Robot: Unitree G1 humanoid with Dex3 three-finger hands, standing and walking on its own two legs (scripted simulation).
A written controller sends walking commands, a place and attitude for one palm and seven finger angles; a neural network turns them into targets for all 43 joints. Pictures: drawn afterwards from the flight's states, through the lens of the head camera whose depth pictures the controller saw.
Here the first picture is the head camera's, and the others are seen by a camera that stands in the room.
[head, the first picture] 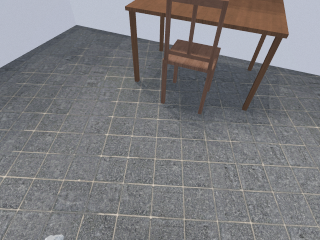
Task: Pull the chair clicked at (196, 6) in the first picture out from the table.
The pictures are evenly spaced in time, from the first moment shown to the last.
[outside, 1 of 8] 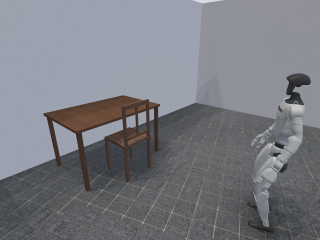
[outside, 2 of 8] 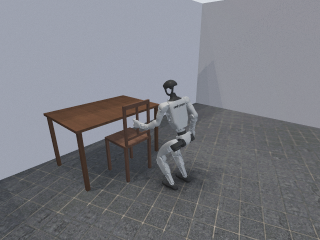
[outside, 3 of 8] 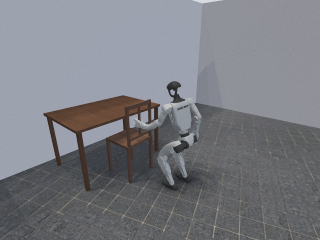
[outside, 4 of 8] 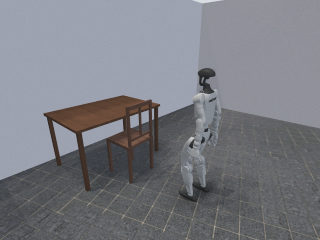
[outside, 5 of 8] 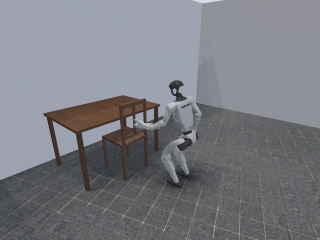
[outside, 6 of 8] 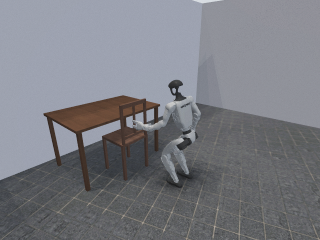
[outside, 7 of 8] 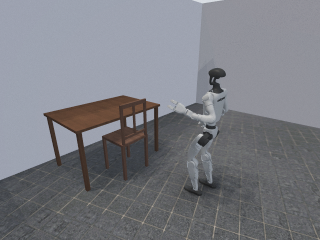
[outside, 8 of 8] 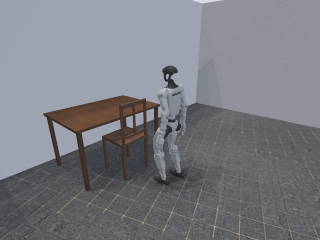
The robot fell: no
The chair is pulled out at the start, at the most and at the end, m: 0.00 0.05 -0.05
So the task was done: no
